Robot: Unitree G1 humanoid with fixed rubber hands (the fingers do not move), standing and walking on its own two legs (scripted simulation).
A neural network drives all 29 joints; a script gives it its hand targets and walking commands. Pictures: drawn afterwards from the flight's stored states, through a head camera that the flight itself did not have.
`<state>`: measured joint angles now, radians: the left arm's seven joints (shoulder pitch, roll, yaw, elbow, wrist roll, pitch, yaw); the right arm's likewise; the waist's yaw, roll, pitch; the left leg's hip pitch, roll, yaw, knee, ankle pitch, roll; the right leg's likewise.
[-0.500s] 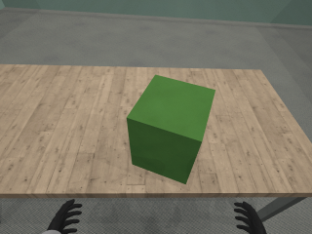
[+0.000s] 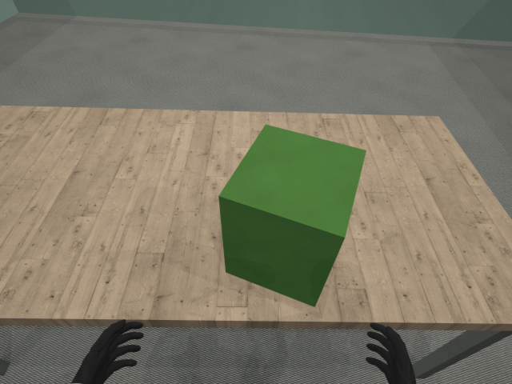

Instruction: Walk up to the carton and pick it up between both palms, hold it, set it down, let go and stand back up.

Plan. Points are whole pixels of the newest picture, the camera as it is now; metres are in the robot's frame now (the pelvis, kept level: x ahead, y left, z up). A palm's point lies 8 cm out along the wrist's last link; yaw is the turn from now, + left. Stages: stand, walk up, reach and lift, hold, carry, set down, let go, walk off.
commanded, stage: reach and lift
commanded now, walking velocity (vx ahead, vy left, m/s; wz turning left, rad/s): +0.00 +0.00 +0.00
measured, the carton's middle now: (290, 216) +0.43 -0.05 -0.01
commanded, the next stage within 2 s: none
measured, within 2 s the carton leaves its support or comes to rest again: neither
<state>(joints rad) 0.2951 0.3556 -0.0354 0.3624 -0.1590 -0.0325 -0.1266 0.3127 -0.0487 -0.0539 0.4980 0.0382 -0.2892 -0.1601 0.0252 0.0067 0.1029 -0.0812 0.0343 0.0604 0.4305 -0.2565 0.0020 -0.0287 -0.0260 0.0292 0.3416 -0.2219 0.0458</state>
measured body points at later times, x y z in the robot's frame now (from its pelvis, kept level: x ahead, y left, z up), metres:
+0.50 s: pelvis -0.01 +0.01 +0.00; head +0.00 +0.02 +0.45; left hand +0.17 +0.23 -0.03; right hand +0.15 -0.18 -0.04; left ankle -0.01 +0.11 -0.74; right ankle -0.02 -0.15 -0.74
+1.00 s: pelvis +0.01 +0.00 +0.00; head +0.01 +0.01 +0.45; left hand +0.24 +0.22 +0.00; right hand +0.21 -0.19 -0.01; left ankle -0.01 +0.11 -0.74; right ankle -0.02 -0.15 -0.74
